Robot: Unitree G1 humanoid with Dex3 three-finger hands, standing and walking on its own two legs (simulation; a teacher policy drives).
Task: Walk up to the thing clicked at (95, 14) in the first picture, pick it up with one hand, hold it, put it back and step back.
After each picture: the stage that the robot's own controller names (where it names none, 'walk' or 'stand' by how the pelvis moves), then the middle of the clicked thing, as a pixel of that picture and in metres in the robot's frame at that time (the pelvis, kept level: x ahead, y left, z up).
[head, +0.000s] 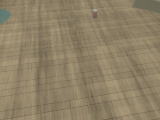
stand; (94, 13) +2.07 -0.21 -0.72
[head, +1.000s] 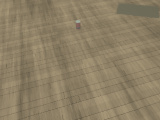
walk; (78, 24) +1.92 +0.12 -0.70
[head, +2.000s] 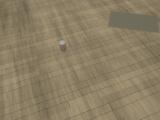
walk; (62, 46) +1.31 +0.27 -0.72
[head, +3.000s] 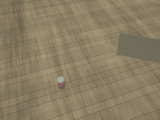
walk; (61, 82) +0.81 +0.22 -0.71
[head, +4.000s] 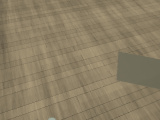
stand; out of the picture +0.43 +0.19 -0.70
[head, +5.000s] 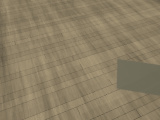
stand; out of the picture +0.38 +0.21 -0.73
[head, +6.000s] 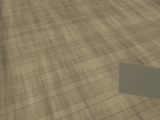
stand; out of the picture +0.36 +0.20 -0.73
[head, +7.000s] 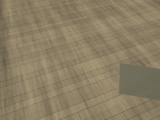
stand; out of the picture +0.35 +0.21 -0.73
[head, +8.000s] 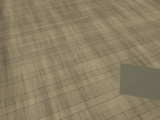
stand; out of the picture +0.35 +0.21 -0.73
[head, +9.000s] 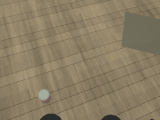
go down; (44, 96) +0.41 +0.20 -0.54
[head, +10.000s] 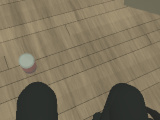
go down; (28, 64) +0.44 +0.24 -0.31
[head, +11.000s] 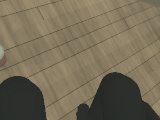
close in; out of the picture +0.43 +0.27 -0.25
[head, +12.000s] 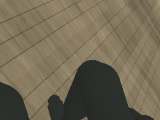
close; out of the picture +0.42 +0.30 -0.22
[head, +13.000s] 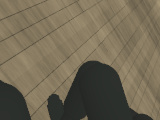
close; out of the picture +0.41 +0.29 -0.22
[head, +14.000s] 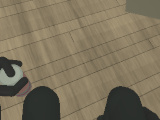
lift; (16, 81) +0.33 +0.23 -0.08
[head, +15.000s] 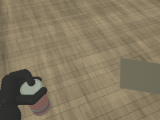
hold; (36, 98) +0.31 +0.16 +0.02
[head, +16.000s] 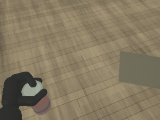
hold; (37, 98) +0.32 +0.17 -0.02
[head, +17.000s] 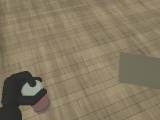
hold; (37, 97) +0.32 +0.17 -0.02
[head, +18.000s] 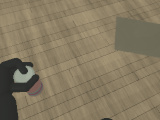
crouch; (29, 82) +0.38 +0.18 -0.08
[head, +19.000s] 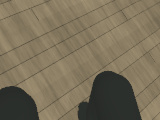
lower; out of the picture +0.48 +0.28 -0.14
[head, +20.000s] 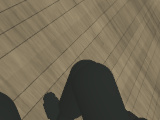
lower; out of the picture +0.56 +0.38 -0.26
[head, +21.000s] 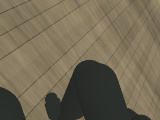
lower; out of the picture +0.55 +0.41 -0.25
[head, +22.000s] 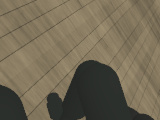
lower; out of the picture +0.55 +0.44 -0.25
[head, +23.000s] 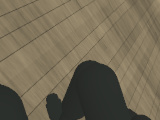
lower; out of the picture +0.53 +0.47 -0.25
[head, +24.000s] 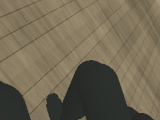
open; out of the picture +0.52 +0.51 -0.25
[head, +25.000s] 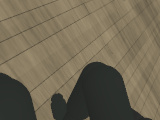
stand; out of the picture +0.51 +0.55 -0.25
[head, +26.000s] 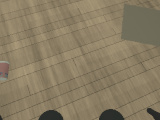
walk; (3, 70) +0.58 +0.50 -0.54
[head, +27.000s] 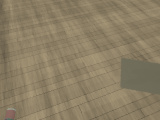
stand; (9, 117) +0.55 +0.54 -0.69
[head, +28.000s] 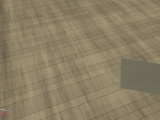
stand; (0, 117) +0.54 +0.62 -0.69
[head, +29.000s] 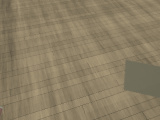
stand; out of the picture +0.54 +0.69 -0.73
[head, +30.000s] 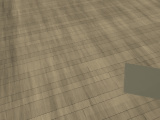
stand; out of the picture +0.54 +0.78 -0.75
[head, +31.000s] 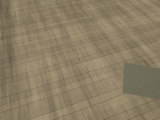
stand; out of the picture +0.52 +0.85 -0.75
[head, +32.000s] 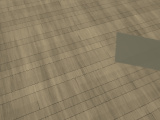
walk; out of the picture +0.57 +0.88 -0.73
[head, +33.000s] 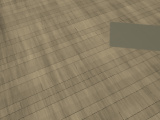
walk; out of the picture +0.72 +1.04 -0.71
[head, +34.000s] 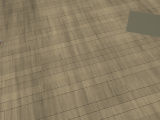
stand; out of the picture +1.17 +0.97 -0.72
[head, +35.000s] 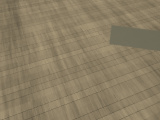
stand; out of the picture +1.08 +1.08 -0.73
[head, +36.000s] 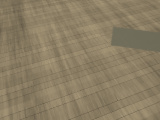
stand; out of the picture +1.14 +1.10 -0.75
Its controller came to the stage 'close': yes
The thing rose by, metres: 0.69
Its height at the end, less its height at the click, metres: -0.02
